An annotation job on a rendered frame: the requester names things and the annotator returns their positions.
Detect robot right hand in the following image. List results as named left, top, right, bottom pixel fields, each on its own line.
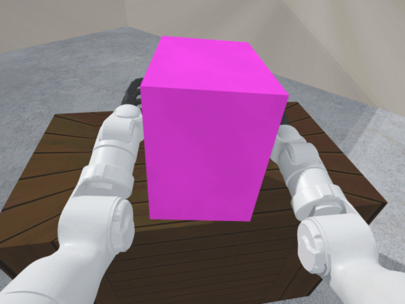
left=280, top=110, right=289, bottom=125

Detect robot left hand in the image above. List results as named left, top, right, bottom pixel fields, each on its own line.
left=121, top=78, right=143, bottom=113

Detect robot left forearm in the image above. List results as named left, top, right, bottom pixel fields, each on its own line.
left=58, top=104, right=144, bottom=241

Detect pedestal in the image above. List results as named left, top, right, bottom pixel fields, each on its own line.
left=0, top=102, right=388, bottom=304

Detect robot left upper arm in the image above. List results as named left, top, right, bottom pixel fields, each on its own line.
left=0, top=196, right=135, bottom=304

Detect robot right forearm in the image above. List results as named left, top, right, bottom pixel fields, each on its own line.
left=270, top=125, right=379, bottom=257

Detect robot right upper arm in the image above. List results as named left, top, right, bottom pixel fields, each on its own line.
left=297, top=213, right=405, bottom=304

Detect carton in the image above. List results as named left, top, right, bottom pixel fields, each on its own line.
left=140, top=36, right=289, bottom=222

